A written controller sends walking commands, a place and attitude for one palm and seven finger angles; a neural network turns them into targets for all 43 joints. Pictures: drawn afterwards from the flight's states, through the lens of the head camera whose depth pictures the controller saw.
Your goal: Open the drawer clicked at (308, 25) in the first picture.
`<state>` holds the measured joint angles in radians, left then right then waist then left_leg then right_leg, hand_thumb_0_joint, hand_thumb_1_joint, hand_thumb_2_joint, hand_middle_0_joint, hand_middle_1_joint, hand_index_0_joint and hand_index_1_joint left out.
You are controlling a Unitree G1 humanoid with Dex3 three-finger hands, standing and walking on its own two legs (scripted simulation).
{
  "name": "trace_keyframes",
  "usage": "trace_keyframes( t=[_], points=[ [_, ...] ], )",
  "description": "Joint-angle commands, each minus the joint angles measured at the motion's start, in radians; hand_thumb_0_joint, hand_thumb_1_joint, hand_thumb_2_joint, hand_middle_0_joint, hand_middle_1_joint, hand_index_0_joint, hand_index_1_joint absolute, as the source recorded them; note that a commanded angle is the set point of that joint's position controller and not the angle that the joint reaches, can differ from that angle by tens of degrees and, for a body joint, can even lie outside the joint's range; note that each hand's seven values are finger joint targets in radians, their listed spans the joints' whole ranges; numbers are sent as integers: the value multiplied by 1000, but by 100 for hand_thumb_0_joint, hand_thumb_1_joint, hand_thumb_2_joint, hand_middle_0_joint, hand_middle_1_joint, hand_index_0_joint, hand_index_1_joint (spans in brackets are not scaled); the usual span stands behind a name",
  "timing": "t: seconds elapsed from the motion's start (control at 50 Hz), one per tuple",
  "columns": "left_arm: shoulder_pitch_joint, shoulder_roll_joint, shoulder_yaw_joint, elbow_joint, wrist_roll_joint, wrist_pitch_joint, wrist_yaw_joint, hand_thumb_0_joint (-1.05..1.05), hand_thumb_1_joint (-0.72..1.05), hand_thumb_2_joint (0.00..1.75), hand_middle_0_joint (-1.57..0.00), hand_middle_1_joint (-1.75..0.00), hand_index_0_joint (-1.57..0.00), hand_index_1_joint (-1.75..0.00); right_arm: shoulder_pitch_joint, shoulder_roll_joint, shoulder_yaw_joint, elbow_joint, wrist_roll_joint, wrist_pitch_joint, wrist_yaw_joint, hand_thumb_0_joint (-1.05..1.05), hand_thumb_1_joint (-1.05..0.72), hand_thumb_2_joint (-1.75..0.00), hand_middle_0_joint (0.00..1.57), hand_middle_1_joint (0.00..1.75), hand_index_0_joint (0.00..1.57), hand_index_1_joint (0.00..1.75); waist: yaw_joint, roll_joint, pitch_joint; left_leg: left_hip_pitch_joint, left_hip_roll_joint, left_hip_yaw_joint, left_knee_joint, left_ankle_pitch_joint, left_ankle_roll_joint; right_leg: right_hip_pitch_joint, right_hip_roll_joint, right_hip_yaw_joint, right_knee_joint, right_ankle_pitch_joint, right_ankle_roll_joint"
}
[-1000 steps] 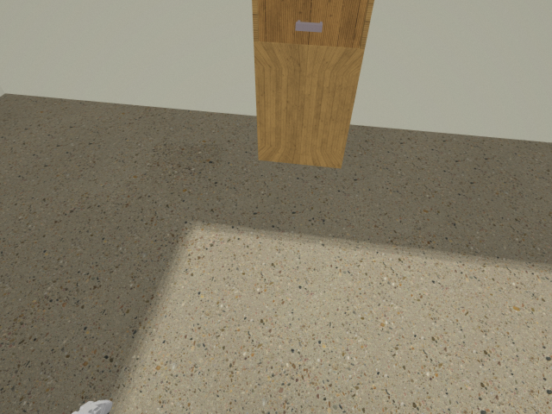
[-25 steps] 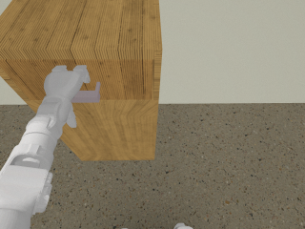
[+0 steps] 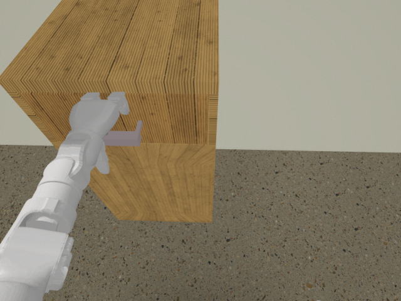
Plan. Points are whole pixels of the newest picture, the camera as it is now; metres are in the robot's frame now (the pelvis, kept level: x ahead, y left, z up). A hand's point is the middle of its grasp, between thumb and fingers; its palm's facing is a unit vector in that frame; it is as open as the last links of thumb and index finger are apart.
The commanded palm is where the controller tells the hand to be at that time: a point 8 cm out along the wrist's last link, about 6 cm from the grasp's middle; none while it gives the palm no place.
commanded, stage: re-aim the fingers above the handle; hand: left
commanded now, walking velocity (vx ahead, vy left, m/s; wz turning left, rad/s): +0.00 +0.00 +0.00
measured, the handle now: (119, 131) +0.50 +0.21 +0.01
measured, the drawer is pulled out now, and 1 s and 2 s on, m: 0.00 0.00 0.00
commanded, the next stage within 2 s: lower the fingers behind the handle in 1.86 s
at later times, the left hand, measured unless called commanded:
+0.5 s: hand (102, 132) +0.45 +0.22 +0.06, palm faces -0.06 +0.00 -1.00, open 13.8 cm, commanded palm +0.44 +0.22 +0.12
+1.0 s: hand (109, 130) +0.46 +0.21 +0.06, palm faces -0.03 -0.01 -1.00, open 13.7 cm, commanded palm +0.43 +0.21 +0.13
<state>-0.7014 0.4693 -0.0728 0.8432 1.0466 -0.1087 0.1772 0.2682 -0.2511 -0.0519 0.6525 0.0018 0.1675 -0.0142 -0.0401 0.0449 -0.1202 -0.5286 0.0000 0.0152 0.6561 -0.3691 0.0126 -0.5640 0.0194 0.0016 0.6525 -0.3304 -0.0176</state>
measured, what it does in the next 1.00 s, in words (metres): stands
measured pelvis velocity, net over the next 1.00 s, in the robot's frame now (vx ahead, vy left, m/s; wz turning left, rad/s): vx -0.01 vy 0.01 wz -0.01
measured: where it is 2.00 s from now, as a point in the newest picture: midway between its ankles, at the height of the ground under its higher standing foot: outside the picture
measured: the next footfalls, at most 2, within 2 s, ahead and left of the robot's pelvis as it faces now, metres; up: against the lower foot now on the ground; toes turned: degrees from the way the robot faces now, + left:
none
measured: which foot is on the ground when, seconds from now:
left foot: down 0.00-1.00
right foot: down 0.00-1.00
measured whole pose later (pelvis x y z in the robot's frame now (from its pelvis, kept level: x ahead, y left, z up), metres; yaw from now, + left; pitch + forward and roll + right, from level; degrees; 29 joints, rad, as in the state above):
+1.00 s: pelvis -0.01 +0.01 +0.00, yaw +0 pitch +14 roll +0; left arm -0.78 0.46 -0.09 0.93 1.06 -0.08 0.21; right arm 0.32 -0.25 -0.06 0.68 0.00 0.13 -0.01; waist -0.07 0.04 -0.12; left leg -0.57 0.00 0.03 0.68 -0.36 0.02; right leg -0.60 0.01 0.01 0.66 -0.31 -0.01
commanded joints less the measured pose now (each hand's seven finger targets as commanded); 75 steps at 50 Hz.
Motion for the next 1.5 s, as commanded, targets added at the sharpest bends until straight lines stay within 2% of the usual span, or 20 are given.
trace_keyframes(
  t=[0.0,0.18,0.2,0.34,0.48,0.56,0.58,0.74,0.76,0.82,0.88,1.0,1.04,1.12,1.16,1.22,1.26,1.32,1.38,1.48],
  points=[
    [-457,265,98,-222,-6,-8,54,0,-50,30,-30,-120,-30,-120,76,-141,-58,-75,-2,-23,-14,0,-90,-90,20,30,20,30,-19,-14,-398,186,-29,24,-15,499,29,251,12,2,-38,475,-16],
    [-473,250,75,-165,-14,-13,41,0,-50,30,-30,-120,-30,-120,85,-147,-56,-60,4,-33,-21,0,-90,-90,20,30,20,30,-36,-39,-344,154,-32,24,-33,408,32,236,10,6,-63,407,-15],
    [-478,283,100,-181,-13,-19,42,0,-50,30,-30,-120,-30,-120,86,-147,-57,-61,5,-35,-22,0,-90,-90,20,30,20,30,-26,-8,-360,156,-34,26,-32,405,32,240,10,9,-58,407,-16],
    [-460,323,129,-94,4,-14,57,0,-50,30,-30,-120,-30,-120,97,-152,-52,-59,7,-44,-27,0,-90,-90,20,30,20,30,-25,-41,-328,96,-34,29,-37,354,32,230,10,13,-58,370,-14],
    [-571,276,80,-109,5,-26,57,0,-50,30,-30,-120,-30,-120,134,-156,-59,-50,3,-62,-29,0,-90,-90,20,30,20,30,-59,-11,-383,148,-27,16,-21,358,32,173,18,6,-52,325,-17],
    [-546,277,94,-95,6,-25,68,0,-50,30,-30,-120,-30,-120,145,-153,-61,-42,0,-62,-23,0,-90,-90,20,30,20,30,-45,15,-386,153,-24,16,-13,400,28,159,23,-2,-40,351,-20],
    [-546,300,115,-80,8,-22,71,0,-50,30,-30,-120,-30,-120,148,-158,-61,-37,-2,-61,-24,0,-90,-90,20,30,20,30,-49,-18,-391,145,-22,13,-11,407,29,168,24,-2,-38,355,-19],
    [-544,213,54,-120,6,2,81,0,-50,30,-30,-120,-30,-120,141,-152,-66,-41,-1,-58,-10,0,-90,-90,20,30,20,30,-47,18,-390,195,-15,6,-14,441,24,132,29,-14,-40,339,-22],
    [-536,252,87,-99,10,8,82,0,-50,30,-30,-120,-30,-120,145,-156,-64,-38,0,-55,-12,0,-90,-90,20,30,20,30,-42,-9,-371,175,-14,3,-20,426,24,138,29,-16,-40,332,-24],
    [-560,240,71,-126,17,13,88,0,-50,30,-30,-120,-30,-120,135,-155,-63,-41,-1,-55,-11,0,-90,-90,20,30,20,30,-41,27,-385,193,-13,1,-24,436,21,132,28,-17,-36,329,-25],
    [-558,205,51,-127,11,19,84,0,-50,30,-30,-120,-30,-120,132,-152,-62,-45,-1,-58,-9,0,-90,-90,20,30,20,30,-46,1,-377,207,-10,-2,-23,452,22,129,29,-22,-39,324,-26],
    [-543,241,84,-129,20,31,90,0,-50,30,-30,-120,-30,-120,124,-149,-60,-53,-1,-57,-10,0,-90,-90,20,30,20,30,-29,8,-396,201,-13,1,-24,467,21,157,27,-18,-32,346,-26],
    [-523,196,53,-163,12,30,85,0,-50,30,-30,-120,-30,-120,115,-145,-60,-61,-2,-56,-7,0,-90,-90,20,30,20,30,-26,15,-409,219,-12,5,-19,499,21,164,27,-18,-32,371,-24],
    [-451,232,95,-146,9,42,77,0,-50,30,-30,-120,-30,-120,105,-148,-61,-66,0,-48,-6,0,-90,-90,20,30,20,30,-11,-24,-389,200,-13,10,-23,512,23,196,26,-17,-35,400,-23],
    [-477,197,51,-146,11,51,71,0,-50,30,-30,-120,-30,-120,93,-147,-55,-68,3,-46,-8,0,-90,-90,20,30,20,30,-28,-32,-337,176,-15,16,-37,451,25,182,23,-18,-47,375,-21],
    [-476,268,101,-141,14,47,66,0,-50,30,-30,-120,-30,-120,88,-151,-52,-68,5,-48,-18,0,-90,-90,20,30,20,30,-20,-40,-349,161,-22,22,-44,400,30,216,19,-3,-56,363,-20],
    [-506,236,67,-167,14,36,61,0,-50,30,-30,-120,-30,-120,84,-145,-52,-71,6,-52,-22,0,-90,-90,20,30,20,30,-30,-16,-336,165,-24,24,-45,400,29,206,16,-5,-58,368,-20],
    [-470,261,97,-205,1,10,55,0,-50,30,-30,-120,-30,-120,85,-143,-56,-76,2,-56,-23,0,-90,-90,20,30,20,30,-15,-3,-402,195,-27,24,-33,448,31,244,17,2,-50,415,-19],
    [-454,238,84,-184,-6,2,54,0,-50,30,-30,-120,-30,-120,82,-142,-58,-70,4,-56,-20,0,-90,-90,20,30,20,30,-25,-24,-362,178,-27,25,-31,441,30,233,17,-1,-55,410,-18],
    [-445,289,117,-195,0,1,56,0,-50,30,-30,-120,-30,-120,71,-147,-55,-69,5,-54,-22,0,-90,-90,20,30,20,30,-8,-14,-379,156,-32,30,-37,435,30,268,11,9,-53,433,-18]
  ],
)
